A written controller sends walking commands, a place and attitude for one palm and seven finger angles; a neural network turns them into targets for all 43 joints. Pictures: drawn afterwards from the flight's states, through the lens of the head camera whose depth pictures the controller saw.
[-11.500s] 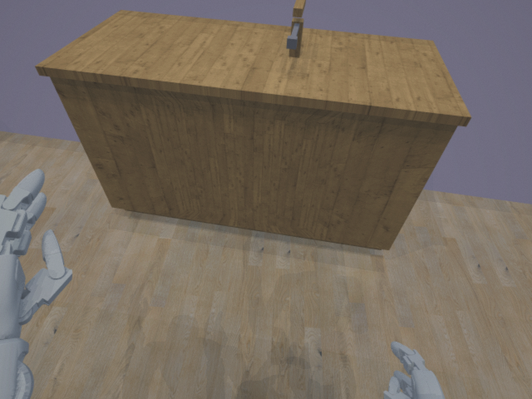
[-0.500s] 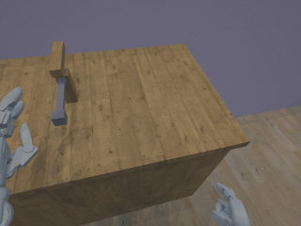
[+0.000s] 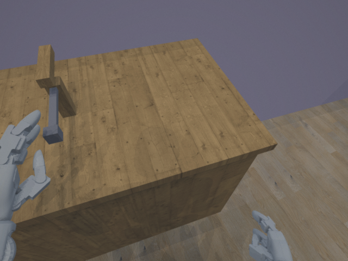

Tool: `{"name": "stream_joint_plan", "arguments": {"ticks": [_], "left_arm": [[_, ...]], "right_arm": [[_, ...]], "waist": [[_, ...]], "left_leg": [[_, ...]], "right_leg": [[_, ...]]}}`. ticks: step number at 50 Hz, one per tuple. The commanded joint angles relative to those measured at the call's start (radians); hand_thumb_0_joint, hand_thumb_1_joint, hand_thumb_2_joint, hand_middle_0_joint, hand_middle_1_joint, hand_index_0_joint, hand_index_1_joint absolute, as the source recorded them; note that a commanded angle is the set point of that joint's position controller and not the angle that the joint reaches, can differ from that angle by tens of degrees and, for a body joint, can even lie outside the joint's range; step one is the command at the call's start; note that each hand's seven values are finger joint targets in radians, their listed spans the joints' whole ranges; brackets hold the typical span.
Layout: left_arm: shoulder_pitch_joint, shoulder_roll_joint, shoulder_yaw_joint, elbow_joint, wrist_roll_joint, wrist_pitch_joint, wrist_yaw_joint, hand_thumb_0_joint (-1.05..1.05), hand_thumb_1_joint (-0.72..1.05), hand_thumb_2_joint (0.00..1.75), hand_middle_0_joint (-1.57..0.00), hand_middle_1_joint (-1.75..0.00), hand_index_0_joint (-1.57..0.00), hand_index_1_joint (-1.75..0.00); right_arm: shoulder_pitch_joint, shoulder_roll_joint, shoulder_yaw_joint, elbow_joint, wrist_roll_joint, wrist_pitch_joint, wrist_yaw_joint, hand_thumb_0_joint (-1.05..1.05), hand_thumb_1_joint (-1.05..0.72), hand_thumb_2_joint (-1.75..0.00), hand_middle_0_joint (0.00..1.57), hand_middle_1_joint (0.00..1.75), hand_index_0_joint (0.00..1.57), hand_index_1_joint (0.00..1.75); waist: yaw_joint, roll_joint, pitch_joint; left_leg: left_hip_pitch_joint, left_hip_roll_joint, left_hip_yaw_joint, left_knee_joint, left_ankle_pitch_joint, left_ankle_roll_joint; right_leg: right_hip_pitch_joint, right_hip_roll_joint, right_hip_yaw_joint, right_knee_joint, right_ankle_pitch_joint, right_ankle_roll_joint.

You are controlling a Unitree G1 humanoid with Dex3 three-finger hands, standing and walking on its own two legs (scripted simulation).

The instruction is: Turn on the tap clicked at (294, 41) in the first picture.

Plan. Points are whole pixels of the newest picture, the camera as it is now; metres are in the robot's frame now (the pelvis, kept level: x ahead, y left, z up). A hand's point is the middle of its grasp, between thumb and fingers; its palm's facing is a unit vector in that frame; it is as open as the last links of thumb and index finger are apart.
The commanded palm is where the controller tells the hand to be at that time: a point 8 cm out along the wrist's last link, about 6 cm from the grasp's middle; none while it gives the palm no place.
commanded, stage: come to a stop and stand still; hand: left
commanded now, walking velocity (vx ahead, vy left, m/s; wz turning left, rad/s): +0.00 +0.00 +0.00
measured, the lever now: (53, 134) +0.33 +0.28 +0.11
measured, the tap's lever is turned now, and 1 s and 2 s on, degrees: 0 0 0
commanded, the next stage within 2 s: look again from close up in 1.00 s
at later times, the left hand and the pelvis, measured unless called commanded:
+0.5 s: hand (26, 183) +0.21 +0.26 +0.15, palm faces +0.36 -0.85 -0.40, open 7.4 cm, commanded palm +0.16 +0.29 +0.18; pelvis +0.00 +0.01 +0.00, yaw +1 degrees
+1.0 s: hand (15, 172) +0.22 +0.27 +0.16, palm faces +0.39 -0.83 -0.39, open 7.4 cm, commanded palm +0.16 +0.30 +0.18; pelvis +0.01 +0.02 +0.00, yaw +2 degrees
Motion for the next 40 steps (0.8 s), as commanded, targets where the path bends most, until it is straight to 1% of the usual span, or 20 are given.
{"name": "stream_joint_plan", "arguments": {"ticks": [1, 2, 7, 8, 9, 10, 11, 12, 14, 16, 18, 19, 20, 21, 22, 25, 31, 35, 36, 40], "left_arm": [[-0.167, 0.209, 0.209, -0.244, -0.017, -0.077, 0.056, 0.00, 0.90, 0.90, -0.20, -0.30, -0.20, -0.30], [-0.171, 0.217, 0.206, -0.273, -0.016, -0.079, 0.056, 0.00, 0.90, 0.90, -0.20, -0.30, -0.20, -0.30], [-0.128, 0.155, 0.142, -0.251, -0.011, -0.072, 0.056, 0.00, 0.90, 0.90, -0.20, -0.30, -0.20, -0.30], [-1.065, 0.934, 0.715, -0.496, 0.137, -0.176, 0.051, 0.00, 0.90, 0.90, -0.20, -0.30, -0.20, -0.30], [-0.418, 0.258, 0.282, 0.156, 0.031, -0.116, 0.011, 0.00, 0.90, 0.90, -0.20, -0.30, -0.20, -0.30], [-0.202, 0.018, 0.099, 0.077, -0.017, -0.080, 0.014, 0.00, 0.90, 0.90, -0.20, -0.30, -0.20, -0.30], [-0.236, 0.068, 0.087, -0.073, -0.007, -0.088, 0.017, 0.00, 0.90, 0.90, -0.20, -0.30, -0.20, -0.30], [-0.167, 0.096, 0.098, -0.109, -0.004, -0.083, 0.025, 0.00, 0.90, 0.90, -0.20, -0.30, -0.20, -0.30], [-0.110, 0.083, 0.067, -0.167, -0.004, -0.069, 0.034, 0.00, 0.90, 0.90, -0.20, -0.30, -0.20, -0.30], [-0.068, 0.117, 0.110, -0.148, -0.005, -0.056, 0.051, 0.00, 0.90, 0.90, -0.20, -0.30, -0.20, -0.30], [-0.097, 0.161, 0.169, -0.135, -0.013, -0.056, 0.058, 0.00, 0.90, 0.90, -0.20, -0.30, -0.20, -0.30], [-0.117, 0.173, 0.187, -0.138, -0.018, -0.061, 0.059, 0.00, 0.90, 0.90, -0.20, -0.30, -0.20, -0.30], [-0.157, 0.228, 0.234, -0.186, -0.017, -0.066, 0.067, 0.00, 0.90, 0.90, -0.20, -0.30, -0.20, -0.30], [-0.176, 0.185, 0.203, -0.166, -0.020, -0.072, 0.063, 0.00, 0.90, 0.90, -0.20, -0.30, -0.20, -0.30], [-0.197, 0.181, 0.195, -0.189, -0.018, -0.078, 0.063, 0.00, 0.90, 0.90, -0.20, -0.30, -0.20, -0.30], [-0.249, 0.174, 0.168, -0.240, -0.007, -0.085, 0.065, 0.00, 0.90, 0.90, -0.20, -0.30, -0.20, -0.30], [-0.185, 0.104, 0.098, -0.198, 0.003, -0.068, 0.068, 0.00, 0.90, 0.90, -0.20, -0.30, -0.20, -0.30], [-0.133, 0.141, 0.137, -0.204, 0.004, -0.063, 0.072, 0.00, 0.90, 0.90, -0.20, -0.30, -0.20, -0.30], [-0.119, 0.124, 0.128, -0.188, 0.000, -0.064, 0.069, 0.00, 0.90, 0.90, -0.20, -0.30, -0.20, -0.30], [-0.097, 0.171, 0.172, -0.256, -0.006, -0.068, 0.072, 0.00, 0.90, 0.90, -0.20, -0.30, -0.20, -0.30]], "right_arm": [[-0.102, -0.118, -0.035, -0.163, -0.001, -0.064, -0.033, 0.00, -0.90, -0.90, 0.20, 0.30, 0.20, 0.30], [-0.096, -0.118, -0.038, -0.167, 0.001, -0.073, -0.033, 0.00, -0.90, -0.90, 0.20, 0.30, 0.20, 0.30], [-0.080, -0.130, -0.045, -0.142, -0.003, -0.096, -0.027, 0.00, -0.90, -0.90, 0.20, 0.30, 0.20, 0.30], [0.031, -0.152, -0.058, -0.092, -0.091, -0.131, -0.021, 0.00, -0.90, -0.90, 0.20, 0.30, 0.20, 0.30], [-0.051, -0.051, -0.029, -0.037, -0.040, -0.127, -0.025, 0.00, -0.90, -0.90, 0.20, 0.30, 0.20, 0.30], [-0.039, -0.116, -0.078, -0.131, 0.012, -0.122, -0.008, 0.00, -0.90, -0.90, 0.20, 0.30, 0.20, 0.30], [-0.023, -0.138, -0.085, -0.142, 0.005, -0.119, 0.000, 0.00, -0.90, -0.90, 0.20, 0.30, 0.20, 0.30], [-0.033, -0.131, -0.078, -0.144, 0.004, -0.110, 0.013, 0.00, -0.90, -0.90, 0.20, 0.30, 0.20, 0.30], [-0.066, -0.132, -0.065, -0.163, 0.009, -0.098, 0.022, 0.00, -0.90, -0.90, 0.20, 0.30, 0.20, 0.30], [-0.083, -0.133, -0.053, -0.168, 0.011, -0.084, 0.014, 0.00, -0.90, -0.90, 0.20, 0.30, 0.20, 0.30], [-0.095, -0.131, -0.052, -0.171, 0.005, -0.078, -0.009, 0.00, -0.90, -0.90, 0.20, 0.30, 0.20, 0.30], [-0.101, -0.128, -0.050, -0.170, 0.002, -0.076, -0.020, 0.00, -0.90, -0.90, 0.20, 0.30, 0.20, 0.30], [-0.117, -0.128, -0.046, -0.166, 0.001, -0.071, -0.030, 0.00, -0.90, -0.90, 0.20, 0.30, 0.20, 0.30], [-0.112, -0.126, -0.044, -0.164, -0.005, -0.072, -0.037, 0.00, -0.90, -0.90, 0.20, 0.30, 0.20, 0.30], [-0.111, -0.121, -0.042, -0.167, -0.005, -0.076, -0.041, 0.00, -0.90, -0.90, 0.20, 0.30, 0.20, 0.30], [-0.123, -0.117, -0.037, -0.160, -0.005, -0.093, -0.046, 0.00, -0.90, -0.90, 0.20, 0.30, 0.20, 0.30], [-0.094, -0.128, -0.045, -0.133, -0.010, -0.106, -0.036, 0.00, -0.90, -0.90, 0.20, 0.30, 0.20, 0.30], [-0.104, -0.127, -0.049, -0.134, -0.003, -0.092, -0.033, 0.00, -0.90, -0.90, 0.20, 0.30, 0.20, 0.30], [-0.091, -0.131, -0.051, -0.134, -0.007, -0.085, -0.032, 0.00, -0.90, -0.90, 0.20, 0.30, 0.20, 0.30], [-0.108, -0.125, -0.049, -0.148, -0.001, -0.075, -0.034, 0.00, -0.90, -0.90, 0.20, 0.30, 0.20, 0.30]], "waist": [[0.030, 0.093, -0.173], [0.033, 0.117, -0.191], [0.033, 0.036, -0.215], [0.072, -0.052, -0.149], [0.027, -0.067, -0.274], [0.040, 0.170, -0.312], [0.034, 0.250, -0.325], [0.039, 0.254, -0.294], [0.043, 0.141, -0.210], [0.042, 0.000, -0.165], [0.036, -0.124, -0.128], [0.032, -0.124, -0.109], [0.032, -0.084, -0.109], [0.025, -0.051, -0.114], [0.028, 0.007, -0.125], [0.030, 0.084, -0.151], [0.031, 0.054, -0.186], [0.033, 0.044, -0.184], [0.031, 0.035, -0.190], [0.033, 0.074, -0.205]], "left_leg": [[0.038, 0.052, -0.086, -0.090, 0.008, -0.001], [0.059, 0.051, -0.084, -0.078, 0.034, 0.000], [0.123, 0.053, -0.090, -0.058, 0.167, -0.005], [-0.004, 0.069, -0.084, 0.041, 0.235, -0.014], [0.080, 0.012, -0.116, -0.040, 0.248, -0.017], [0.232, 0.040, -0.077, -0.072, 0.415, -0.030], [0.238, 0.097, -0.081, -0.045, 0.492, -0.014], [0.212, 0.122, -0.102, -0.051, 0.500, -0.005], [0.058, 0.121, -0.103, -0.075, 0.328, -0.001], [-0.014, 0.104, -0.098, -0.084, 0.199, -0.005], [-0.031, 0.063, -0.088, -0.078, 0.018, -0.012], [-0.018, 0.046, -0.087, -0.076, -0.043, -0.012], [0.013, 0.039, -0.083, -0.082, -0.037, -0.012], [0.012, 0.037, -0.088, -0.091, -0.060, -0.008], [0.028, 0.039, -0.090, -0.104, -0.062, -0.005], [0.059, 0.043, -0.093, -0.118, -0.040, 0.001], [0.094, 0.051, -0.098, -0.113, 0.134, -0.011], [0.095, 0.051, -0.097, -0.110, 0.201, -0.021], [0.078, 0.054, -0.102, -0.113, 0.212, -0.021], [0.090, 0.056, -0.099, -0.105, 0.266, -0.027]], "right_leg": [[0.053, -0.069, 0.034, -0.078, 0.079, -0.045], [0.065, -0.068, 0.043, -0.077, 0.116, -0.046], [0.062, -0.067, 0.027, -0.076, 0.229, -0.039], [-0.034, -0.076, 0.072, -0.119, 0.307, -0.051], [0.052, -0.109, 0.099, -0.031, 0.349, -0.103], [0.047, -0.060, 0.039, 0.054, 0.338, -0.084], [0.020, -0.053, 0.012, 0.090, 0.227, -0.063], [0.007, -0.049, -0.009, 0.097, 0.134, -0.049], [0.058, -0.043, -0.020, 0.063, 0.121, -0.038], [0.081, -0.041, -0.040, 0.027, 0.146, -0.028], [0.044, -0.052, 0.013, -0.055, 0.089, -0.030], [0.001, -0.060, 0.047, -0.097, 0.029, -0.036], [-0.023, -0.059, 0.049, -0.107, 0.016, -0.040], [-0.025, -0.063, 0.047, -0.113, -0.024, -0.043], [-0.018, -0.055, 0.052, -0.108, -0.024, -0.044], [0.014, -0.047, 0.040, -0.103, 0.029, -0.039], [0.066, -0.039, -0.001, -0.085, 0.172, -0.028], [0.078, -0.038, -0.008, -0.078, 0.218, -0.027], [0.092, -0.038, -0.020, -0.075, 0.218, -0.026], [0.106, -0.041, -0.028, -0.058, 0.249, -0.026]]}}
